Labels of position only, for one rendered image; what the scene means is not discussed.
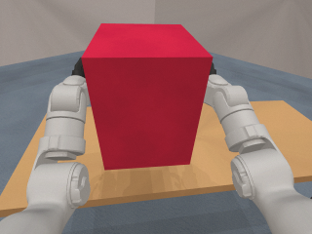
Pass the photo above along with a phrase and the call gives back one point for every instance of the robot left upper arm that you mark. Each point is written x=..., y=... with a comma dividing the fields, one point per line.
x=54, y=192

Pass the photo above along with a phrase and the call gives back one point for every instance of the robot left forearm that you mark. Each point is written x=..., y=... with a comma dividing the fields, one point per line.
x=63, y=138

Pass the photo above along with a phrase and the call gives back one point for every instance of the robot right upper arm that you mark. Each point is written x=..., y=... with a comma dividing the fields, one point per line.
x=264, y=177

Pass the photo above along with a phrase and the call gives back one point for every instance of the robot right hand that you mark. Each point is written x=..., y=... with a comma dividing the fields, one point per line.
x=213, y=70

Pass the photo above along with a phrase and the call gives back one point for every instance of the carton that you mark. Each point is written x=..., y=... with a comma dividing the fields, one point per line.
x=146, y=84

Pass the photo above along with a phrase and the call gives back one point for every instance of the robot right forearm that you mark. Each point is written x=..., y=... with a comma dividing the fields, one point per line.
x=243, y=132

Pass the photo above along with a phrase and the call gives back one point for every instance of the table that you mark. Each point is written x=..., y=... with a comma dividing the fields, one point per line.
x=209, y=170

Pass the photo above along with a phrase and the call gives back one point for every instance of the robot left hand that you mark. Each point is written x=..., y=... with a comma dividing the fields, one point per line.
x=78, y=69

